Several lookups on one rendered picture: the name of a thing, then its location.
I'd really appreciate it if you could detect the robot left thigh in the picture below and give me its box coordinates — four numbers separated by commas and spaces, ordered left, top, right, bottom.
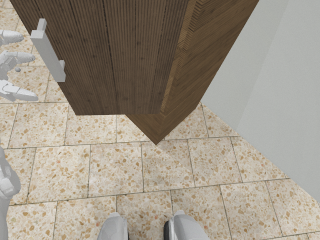
97, 216, 128, 240

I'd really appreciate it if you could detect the robot left upper arm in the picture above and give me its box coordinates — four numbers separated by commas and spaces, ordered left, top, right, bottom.
0, 156, 21, 240

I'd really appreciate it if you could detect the robot left hand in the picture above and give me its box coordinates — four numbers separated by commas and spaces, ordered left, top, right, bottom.
0, 29, 39, 102

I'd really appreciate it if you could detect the cupboard door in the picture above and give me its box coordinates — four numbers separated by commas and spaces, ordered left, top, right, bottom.
10, 0, 189, 116

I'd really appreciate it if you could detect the robot right shin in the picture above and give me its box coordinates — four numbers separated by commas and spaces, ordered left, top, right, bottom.
169, 210, 185, 240

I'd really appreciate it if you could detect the handle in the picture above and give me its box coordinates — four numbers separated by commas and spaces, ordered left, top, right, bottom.
30, 18, 66, 82

